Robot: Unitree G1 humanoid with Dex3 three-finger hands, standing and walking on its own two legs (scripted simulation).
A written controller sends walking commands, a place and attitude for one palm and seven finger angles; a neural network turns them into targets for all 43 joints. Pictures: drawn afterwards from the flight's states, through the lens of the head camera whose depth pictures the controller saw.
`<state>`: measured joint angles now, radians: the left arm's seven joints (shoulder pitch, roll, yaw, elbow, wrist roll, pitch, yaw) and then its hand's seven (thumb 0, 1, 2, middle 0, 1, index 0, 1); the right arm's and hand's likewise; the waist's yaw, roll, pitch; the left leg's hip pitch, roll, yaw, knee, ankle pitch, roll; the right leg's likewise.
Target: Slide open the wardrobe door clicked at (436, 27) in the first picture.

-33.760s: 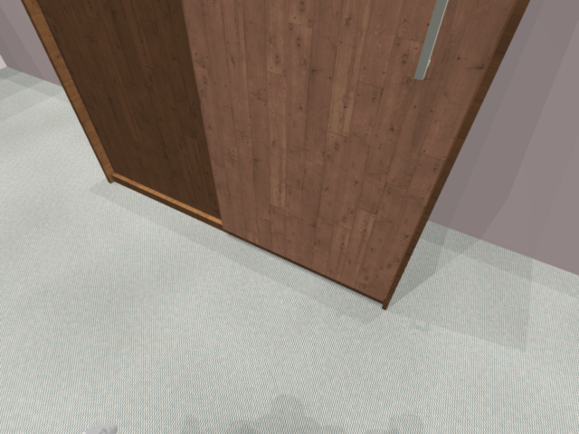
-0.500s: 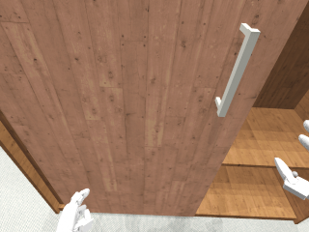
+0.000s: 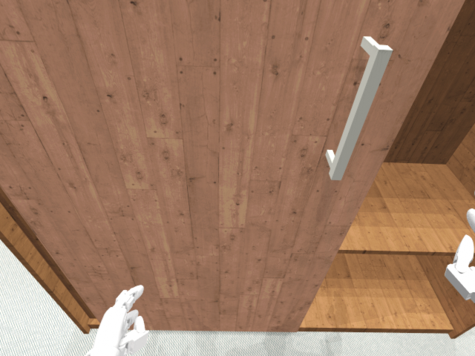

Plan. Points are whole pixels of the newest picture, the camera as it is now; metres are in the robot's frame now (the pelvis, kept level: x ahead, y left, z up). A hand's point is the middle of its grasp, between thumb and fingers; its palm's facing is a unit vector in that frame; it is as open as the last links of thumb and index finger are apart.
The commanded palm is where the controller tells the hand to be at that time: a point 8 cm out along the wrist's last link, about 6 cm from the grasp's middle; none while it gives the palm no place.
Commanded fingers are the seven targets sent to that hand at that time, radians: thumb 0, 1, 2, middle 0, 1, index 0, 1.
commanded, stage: step back with the hand held close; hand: right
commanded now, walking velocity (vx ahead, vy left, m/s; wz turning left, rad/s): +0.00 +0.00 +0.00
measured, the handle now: (350, 115) +0.38 -0.17 +0.26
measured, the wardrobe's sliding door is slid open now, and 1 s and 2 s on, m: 0.65 0.65 0.65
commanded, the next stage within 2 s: stop stepping back and stand still in 1.14 s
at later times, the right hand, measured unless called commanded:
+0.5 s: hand (464, 283) +0.17 -0.28 +0.15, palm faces +0.33 +0.79 -0.51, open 7.4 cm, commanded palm +0.11 -0.32 +0.17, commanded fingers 0.00 -0.90 -0.90 0.20 0.30 0.20 0.30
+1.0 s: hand out of the picture +0.07 -0.31 +0.16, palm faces +0.49 +0.78 -0.40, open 7.4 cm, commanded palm +0.00 -0.35 +0.17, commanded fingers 0.00 -0.90 -0.90 0.20 0.30 0.20 0.30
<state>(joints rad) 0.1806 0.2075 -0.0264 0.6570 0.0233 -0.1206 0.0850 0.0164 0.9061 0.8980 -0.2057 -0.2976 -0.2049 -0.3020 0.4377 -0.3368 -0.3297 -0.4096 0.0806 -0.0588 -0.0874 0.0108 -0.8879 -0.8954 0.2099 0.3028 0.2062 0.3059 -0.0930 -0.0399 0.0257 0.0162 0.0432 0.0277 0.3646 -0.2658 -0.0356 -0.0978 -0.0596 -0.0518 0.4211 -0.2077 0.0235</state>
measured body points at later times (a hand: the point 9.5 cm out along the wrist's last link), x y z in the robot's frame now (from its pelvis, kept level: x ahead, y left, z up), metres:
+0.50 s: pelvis -0.04 -0.02 +0.00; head -0.02 -0.02 +0.45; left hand +0.14 +0.22 -0.08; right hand +0.14 -0.32 +0.18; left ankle -0.03 +0.14 -0.74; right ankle +0.02 -0.13 -0.74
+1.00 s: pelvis -0.13 -0.04 -0.02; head -0.12 -0.06 +0.43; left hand +0.06 +0.20 -0.09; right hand +0.04 -0.35 +0.18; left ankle -0.04 +0.13 -0.74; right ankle +0.02 -0.13 -0.74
